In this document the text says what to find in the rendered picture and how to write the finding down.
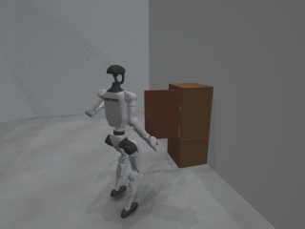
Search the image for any right robot foot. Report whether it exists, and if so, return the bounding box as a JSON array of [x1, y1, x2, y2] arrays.
[[121, 202, 138, 219]]

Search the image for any right robot hand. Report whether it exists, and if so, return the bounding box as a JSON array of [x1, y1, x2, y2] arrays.
[[147, 136, 159, 151]]

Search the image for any right robot upper arm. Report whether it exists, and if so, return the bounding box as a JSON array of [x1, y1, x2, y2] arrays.
[[124, 92, 137, 127]]

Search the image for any left robot upper arm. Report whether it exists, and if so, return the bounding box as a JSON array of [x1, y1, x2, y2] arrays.
[[85, 89, 108, 117]]

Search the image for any handle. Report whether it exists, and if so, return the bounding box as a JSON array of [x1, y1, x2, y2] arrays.
[[148, 114, 151, 127]]

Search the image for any robot left forearm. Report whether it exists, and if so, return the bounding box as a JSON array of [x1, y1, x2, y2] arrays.
[[86, 101, 105, 113]]

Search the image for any left robot shin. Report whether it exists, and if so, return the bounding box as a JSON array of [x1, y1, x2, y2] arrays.
[[114, 157, 129, 191]]

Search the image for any cupboard door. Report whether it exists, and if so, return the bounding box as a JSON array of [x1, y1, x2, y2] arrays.
[[144, 90, 180, 139]]

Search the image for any robot right forearm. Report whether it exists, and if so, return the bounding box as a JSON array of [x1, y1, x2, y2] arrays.
[[133, 117, 152, 142]]

